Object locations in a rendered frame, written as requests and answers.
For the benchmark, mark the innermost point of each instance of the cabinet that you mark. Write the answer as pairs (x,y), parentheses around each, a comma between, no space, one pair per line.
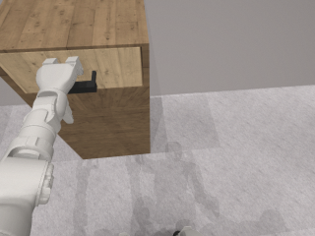
(111,121)

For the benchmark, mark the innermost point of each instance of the left robot hand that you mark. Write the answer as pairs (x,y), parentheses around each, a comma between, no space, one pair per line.
(62,76)

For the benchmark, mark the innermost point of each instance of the left robot upper arm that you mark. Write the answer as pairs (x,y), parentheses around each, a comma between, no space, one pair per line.
(25,183)

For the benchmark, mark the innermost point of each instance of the handle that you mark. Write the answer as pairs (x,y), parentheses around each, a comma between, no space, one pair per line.
(85,86)

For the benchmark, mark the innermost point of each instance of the right robot shin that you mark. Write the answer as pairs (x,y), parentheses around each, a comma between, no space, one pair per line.
(185,228)

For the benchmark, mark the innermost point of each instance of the robot left forearm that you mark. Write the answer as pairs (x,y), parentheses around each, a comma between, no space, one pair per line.
(38,133)

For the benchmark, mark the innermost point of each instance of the drawer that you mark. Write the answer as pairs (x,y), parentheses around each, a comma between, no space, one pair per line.
(115,67)

